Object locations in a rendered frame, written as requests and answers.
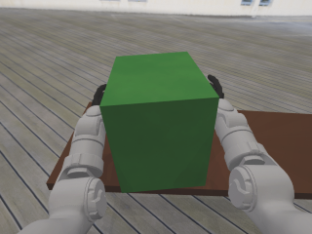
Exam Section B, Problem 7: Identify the carton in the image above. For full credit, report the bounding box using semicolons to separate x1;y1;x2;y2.
99;52;219;193

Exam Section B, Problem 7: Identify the left robot hand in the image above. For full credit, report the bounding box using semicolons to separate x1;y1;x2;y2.
91;84;107;106

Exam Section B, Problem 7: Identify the left robot upper arm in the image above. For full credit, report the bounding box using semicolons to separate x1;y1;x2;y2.
17;176;107;234

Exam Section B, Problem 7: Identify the robot right forearm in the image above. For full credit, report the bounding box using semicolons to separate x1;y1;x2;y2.
214;98;294;198

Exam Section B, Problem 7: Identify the right robot hand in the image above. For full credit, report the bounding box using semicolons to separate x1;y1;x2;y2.
208;74;224;98

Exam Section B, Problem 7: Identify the robot left forearm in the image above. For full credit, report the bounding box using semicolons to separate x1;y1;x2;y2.
48;105;106;215

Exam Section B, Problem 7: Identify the table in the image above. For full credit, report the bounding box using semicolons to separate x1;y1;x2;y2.
46;101;312;200

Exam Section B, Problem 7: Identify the right robot upper arm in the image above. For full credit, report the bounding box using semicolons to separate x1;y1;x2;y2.
228;165;312;234

